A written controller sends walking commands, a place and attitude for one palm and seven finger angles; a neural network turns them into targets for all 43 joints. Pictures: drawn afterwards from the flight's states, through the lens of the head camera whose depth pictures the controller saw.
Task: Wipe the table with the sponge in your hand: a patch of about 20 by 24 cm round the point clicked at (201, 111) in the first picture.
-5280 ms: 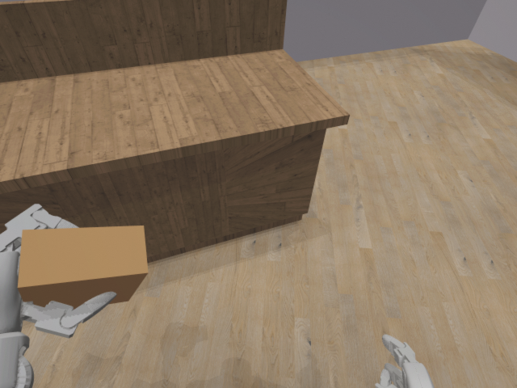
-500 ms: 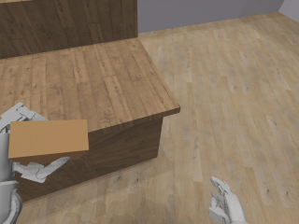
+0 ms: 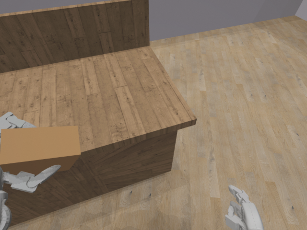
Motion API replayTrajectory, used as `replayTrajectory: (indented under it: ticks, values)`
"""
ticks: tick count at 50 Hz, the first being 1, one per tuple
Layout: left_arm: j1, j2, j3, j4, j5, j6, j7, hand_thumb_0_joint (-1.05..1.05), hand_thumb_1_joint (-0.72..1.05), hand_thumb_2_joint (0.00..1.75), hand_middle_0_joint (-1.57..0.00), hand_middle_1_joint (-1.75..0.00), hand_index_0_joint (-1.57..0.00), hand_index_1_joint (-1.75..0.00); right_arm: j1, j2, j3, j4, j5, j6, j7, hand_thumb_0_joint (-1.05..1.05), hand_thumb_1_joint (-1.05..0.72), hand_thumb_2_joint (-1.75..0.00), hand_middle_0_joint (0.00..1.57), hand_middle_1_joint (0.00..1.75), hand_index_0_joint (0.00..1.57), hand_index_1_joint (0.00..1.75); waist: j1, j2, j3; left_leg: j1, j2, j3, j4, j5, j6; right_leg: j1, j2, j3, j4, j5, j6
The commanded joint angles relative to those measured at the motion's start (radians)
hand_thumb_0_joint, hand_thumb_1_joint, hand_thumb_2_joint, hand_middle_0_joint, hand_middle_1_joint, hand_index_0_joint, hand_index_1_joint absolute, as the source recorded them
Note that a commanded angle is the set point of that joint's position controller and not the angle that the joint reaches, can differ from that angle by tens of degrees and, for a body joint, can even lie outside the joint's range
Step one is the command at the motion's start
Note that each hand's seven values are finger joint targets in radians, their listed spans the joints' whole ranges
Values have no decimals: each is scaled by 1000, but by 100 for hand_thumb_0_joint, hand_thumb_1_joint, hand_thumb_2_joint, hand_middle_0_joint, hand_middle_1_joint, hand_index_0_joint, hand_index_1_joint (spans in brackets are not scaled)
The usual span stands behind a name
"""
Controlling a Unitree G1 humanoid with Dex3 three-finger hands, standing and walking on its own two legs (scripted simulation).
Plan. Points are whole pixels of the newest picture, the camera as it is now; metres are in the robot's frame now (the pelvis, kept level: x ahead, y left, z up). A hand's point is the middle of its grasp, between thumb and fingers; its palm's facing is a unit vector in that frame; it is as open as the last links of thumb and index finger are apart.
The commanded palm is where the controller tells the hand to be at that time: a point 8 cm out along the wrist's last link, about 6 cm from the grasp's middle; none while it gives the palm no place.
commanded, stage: shuffle to correct the standing spot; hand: left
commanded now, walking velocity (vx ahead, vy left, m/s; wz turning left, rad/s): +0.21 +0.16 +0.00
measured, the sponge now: (52, 152) +0.23 +0.22 +0.15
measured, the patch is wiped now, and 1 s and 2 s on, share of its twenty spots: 0.00 0.00 0.00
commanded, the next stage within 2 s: come to a stop and stand still in 0.92 s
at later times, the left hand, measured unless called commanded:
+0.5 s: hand (48, 113) +0.30 +0.25 +0.18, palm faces +0.32 -0.83 -0.47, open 9.7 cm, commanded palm +0.24 +0.31 +0.19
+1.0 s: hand (15, 96) +0.34 +0.33 +0.19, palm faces +0.34 -0.81 -0.48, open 9.7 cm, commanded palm +0.28 +0.39 +0.19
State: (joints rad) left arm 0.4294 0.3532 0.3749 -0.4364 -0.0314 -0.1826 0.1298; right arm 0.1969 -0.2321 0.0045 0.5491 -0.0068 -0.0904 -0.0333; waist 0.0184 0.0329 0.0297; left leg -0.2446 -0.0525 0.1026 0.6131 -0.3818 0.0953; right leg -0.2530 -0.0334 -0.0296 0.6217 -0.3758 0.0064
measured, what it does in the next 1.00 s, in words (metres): walks ahead: left foot, then right foot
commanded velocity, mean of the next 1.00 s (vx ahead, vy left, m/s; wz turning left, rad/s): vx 0.15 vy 0.14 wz -0.03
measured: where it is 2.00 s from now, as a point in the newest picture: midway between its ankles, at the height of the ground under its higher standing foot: outside the picture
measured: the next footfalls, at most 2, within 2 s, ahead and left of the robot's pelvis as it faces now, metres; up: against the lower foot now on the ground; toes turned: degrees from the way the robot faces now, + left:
left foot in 0.22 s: +0.11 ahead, +0.14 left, +0.00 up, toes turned +0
right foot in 0.40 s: +0.11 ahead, -0.05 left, +0.00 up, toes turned -7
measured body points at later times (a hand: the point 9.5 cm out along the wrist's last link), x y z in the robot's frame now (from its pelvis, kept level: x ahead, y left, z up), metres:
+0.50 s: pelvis +0.07 +0.03 +0.00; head +0.09 +0.01 +0.45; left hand +0.28 +0.29 +0.21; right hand +0.22 -0.20 -0.11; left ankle +0.06 +0.14 -0.67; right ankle +0.07 -0.04 -0.72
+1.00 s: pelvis +0.12 +0.11 +0.00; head +0.14 +0.10 +0.45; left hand +0.31 +0.37 +0.22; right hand +0.32 -0.11 -0.08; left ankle +0.15 +0.21 -0.71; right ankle +0.14 +0.01 -0.73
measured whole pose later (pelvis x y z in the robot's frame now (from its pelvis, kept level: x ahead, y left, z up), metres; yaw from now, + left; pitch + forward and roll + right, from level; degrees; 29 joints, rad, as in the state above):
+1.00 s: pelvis +0.12 +0.11 +0.00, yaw +0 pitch -2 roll -1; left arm 0.48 0.41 0.38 -0.58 -0.05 -0.20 0.10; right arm 0.13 -0.19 0.02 0.57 0.02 -0.10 -0.01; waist -0.01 0.04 0.07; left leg -0.39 -0.01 0.02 0.80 -0.36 0.02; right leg -0.29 -0.02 -0.14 0.63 -0.31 -0.04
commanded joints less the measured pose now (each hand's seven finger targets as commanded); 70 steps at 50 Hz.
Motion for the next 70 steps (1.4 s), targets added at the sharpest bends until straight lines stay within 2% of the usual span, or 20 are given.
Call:
replayTrajectory:
  ticks: [1,3,4,7,10,12,15,19,21,22,28,34,37,39,44,46,49,55,58,70]
  values:
    - [-99,200,115,-242,-2,-81,34,0,10,130,-120,-160,-120,-160,-99,-115,-51,-151,9,-48,0,0,-90,-90,20,30,20,30,0,-90,-169,-119,96,-79,112,393,-77,228,-98,129,-97,382,-124]
    - [-72,187,101,-255,-12,-94,38,0,10,130,-120,-160,-120,-160,-118,-121,-72,-152,20,-44,8,0,-90,-90,20,30,20,30,20,-312,-157,-438,31,-58,444,-6,-89,425,-326,455,-186,556,-267]
    - [-57,195,119,-264,-12,-105,46,0,10,130,-120,-160,-120,-160,-120,-127,-70,-142,20,-44,14,0,-90,-90,20,30,20,30,23,-237,-111,-523,86,-164,502,-170,-77,417,-378,495,-210,547,-276]
    - [-25,190,133,-324,-5,-130,50,0,10,130,-120,-160,-120,-160,-115,-93,-54,-116,17,-20,34,0,-90,-90,20,30,20,30,-3,-24,-94,-365,158,-209,270,-156,-49,235,-325,322,-119,520,-197]
    - [-58,192,142,-340,-24,-116,33,0,10,130,-120,-160,-120,-160,-87,-94,-62,-96,26,-22,20,0,-90,-90,20,30,20,30,-61,81,-143,180,29,-51,-61,261,-67,-75,-54,21,139,384,-62]
    - [-77,199,149,-354,-13,-115,33,0,10,130,-120,-160,-120,-160,-102,-120,-81,-131,11,-31,13,0,-90,-90,20,30,20,30,-45,318,-155,249,317,-497,-239,432,124,-331,88,4,574,-202,11]
    - [-104,204,150,-250,-14,-94,15,0,10,130,-120,-160,-120,-160,-110,-108,-69,-124,18,-57,12,0,-90,-90,20,30,20,30,-20,138,-53,-14,302,-369,-268,261,149,-251,-9,7,449,-190,12]
    - [-64,198,134,-265,-5,-84,21,0,10,130,-120,-160,-120,-160,-122,-97,-41,-112,27,-86,11,0,-90,-90,20,30,20,30,1,75,-121,-145,165,-142,-53,169,18,158,21,-64,-148,89,-4]
    - [13,232,149,-234,-12,-74,24,0,10,130,-120,-160,-120,-160,-116,-79,-42,-112,23,-65,17,0,-90,-90,20,30,20,30,-8,-340,-170,-405,0,-39,449,-46,-58,320,-325,509,-334,206,-130]
    - [20,227,160,-242,-23,-75,25,0,10,130,-120,-160,-120,-160,-110,-106,-46,-98,12,-56,19,0,-90,-90,20,30,20,30,-9,-232,-159,-451,41,-117,568,-41,-86,291,-381,512,-347,211,-154]
    - [74,222,198,-209,-11,-145,24,0,10,130,-120,-160,-120,-160,-119,-100,-55,-73,18,-23,25,0,-90,-90,20,30,20,30,-16,-94,-104,-447,119,-149,450,51,-92,266,-276,181,-221,677,-141]
    - [-37,173,121,-255,-18,-129,26,0,10,130,-120,-160,-120,-160,-130,-84,-68,-76,14,-71,4,0,-90,-90,20,30,20,30,-15,-162,-162,28,29,40,-59,242,-63,156,-196,28,-105,678,-67]
    - [2,173,106,-337,-18,-113,18,0,10,130,-120,-160,-120,-160,-102,-130,-95,-101,18,-67,-5,0,-90,-90,20,30,20,30,-40,139,-248,364,261,-289,-115,759,88,-184,-36,-50,361,217,28]
    - [-8,208,119,-309,3,-101,6,0,10,130,-120,-160,-120,-160,-115,-125,-99,-110,19,-60,7,0,-90,-90,20,30,20,30,-17,129,-156,204,341,-375,-219,722,160,-299,6,6,559,-199,11]
    - [-6,232,160,-384,-9,-86,12,0,10,130,-120,-160,-120,-160,-128,-97,-51,-114,30,-74,8,0,-90,-90,20,30,20,30,-12,200,-157,-101,205,-149,-142,444,32,76,-17,-90,-21,69,8]
    - [27,261,180,-363,-17,-86,11,0,10,130,-120,-160,-120,-160,-119,-90,-39,-119,30,-62,0,0,-90,-90,20,30,20,30,-16,43,-162,-181,128,-129,5,210,-23,203,-70,3,-246,293,-25]
    - [36,201,157,-295,-49,-56,8,0,10,130,-120,-160,-120,-160,-81,-115,-70,-111,23,-39,11,0,-90,-90,20,30,20,30,-29,-323,-116,-277,51,-120,461,-55,-99,74,-407,476,-411,222,-214]
    - [-24,122,89,-169,-21,-52,22,0,10,130,-120,-160,-120,-160,-124,-66,-12,-56,25,-42,-16,0,-90,-90,20,30,20,30,-32,10,-125,35,61,-93,-254,242,-94,64,-94,-5,-89,427,-37]
    - [-98,124,38,-289,-3,-43,26,0,10,130,-120,-160,-120,-160,-130,-107,-54,-97,10,-49,-20,0,-90,-90,20,30,20,30,7,82,-179,143,277,-302,-228,692,-10,-50,7,-5,28,2,8]
    - [23,154,98,-346,-29,-20,23,0,10,130,-120,-160,-120,-160,-129,-78,-30,-95,8,-47,-20,0,-90,-90,20,30,20,30,-5,182,-174,-10,145,-159,-286,381,-120,219,48,-24,-251,320,-1]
